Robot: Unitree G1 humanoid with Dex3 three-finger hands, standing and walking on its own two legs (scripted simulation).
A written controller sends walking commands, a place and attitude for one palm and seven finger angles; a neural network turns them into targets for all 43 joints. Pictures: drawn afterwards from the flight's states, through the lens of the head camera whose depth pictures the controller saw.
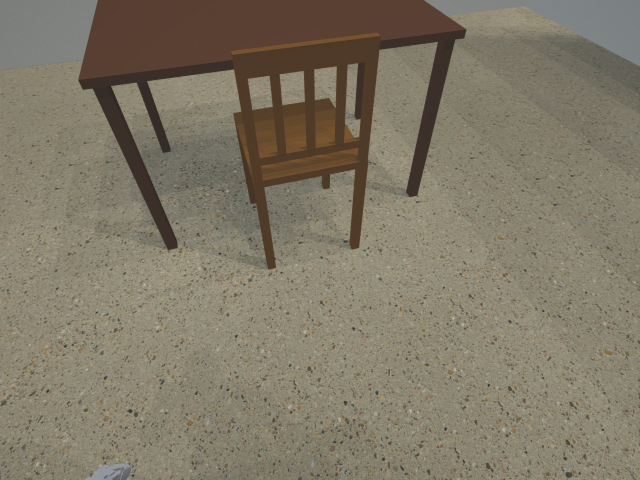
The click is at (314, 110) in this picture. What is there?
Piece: chair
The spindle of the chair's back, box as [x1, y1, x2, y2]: [304, 70, 315, 149]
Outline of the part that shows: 313,70 304,71 306,143 308,149 315,148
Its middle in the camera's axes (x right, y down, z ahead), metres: -0.03 -0.36 +1.11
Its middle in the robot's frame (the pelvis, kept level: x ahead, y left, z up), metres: +1.06 +0.09 -0.11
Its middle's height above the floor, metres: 0.66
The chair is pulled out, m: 0.00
